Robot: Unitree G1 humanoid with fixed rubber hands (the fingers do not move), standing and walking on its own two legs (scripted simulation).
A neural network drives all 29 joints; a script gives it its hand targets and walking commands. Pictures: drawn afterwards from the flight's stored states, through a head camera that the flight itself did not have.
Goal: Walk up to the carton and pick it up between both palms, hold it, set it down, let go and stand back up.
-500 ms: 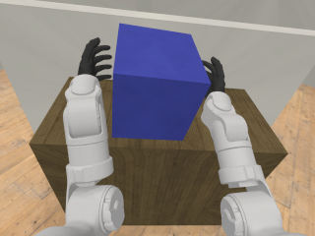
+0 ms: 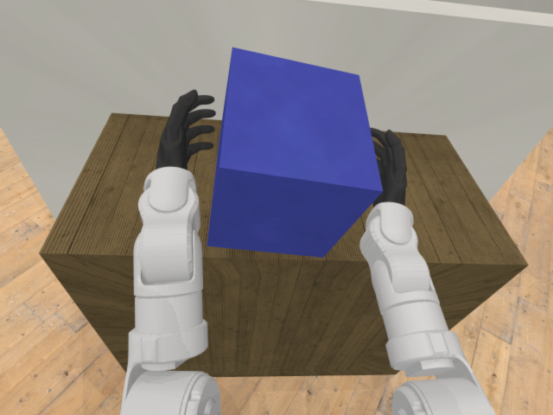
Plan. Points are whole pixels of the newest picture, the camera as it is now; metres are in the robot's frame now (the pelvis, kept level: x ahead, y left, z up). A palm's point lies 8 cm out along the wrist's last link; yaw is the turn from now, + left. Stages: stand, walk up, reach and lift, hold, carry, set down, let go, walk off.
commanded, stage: set down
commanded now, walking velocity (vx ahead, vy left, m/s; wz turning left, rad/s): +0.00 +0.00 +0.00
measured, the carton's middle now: (281, 161) +0.44 -0.03 +0.14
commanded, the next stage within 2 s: none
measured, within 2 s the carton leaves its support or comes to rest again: neither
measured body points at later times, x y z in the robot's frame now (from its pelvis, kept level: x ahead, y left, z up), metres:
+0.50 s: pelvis +0.00 +0.01 +0.00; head +0.00 +0.05 +0.45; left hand +0.40 +0.12 +0.21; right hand +0.39 -0.16 +0.18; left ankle -0.01 +0.12 -0.75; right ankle -0.01 -0.10 -0.75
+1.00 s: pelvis +0.01 +0.00 +0.00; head +0.01 +0.03 +0.45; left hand +0.43 +0.12 +0.17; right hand +0.41 -0.17 +0.16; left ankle -0.01 +0.11 -0.75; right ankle -0.01 -0.10 -0.75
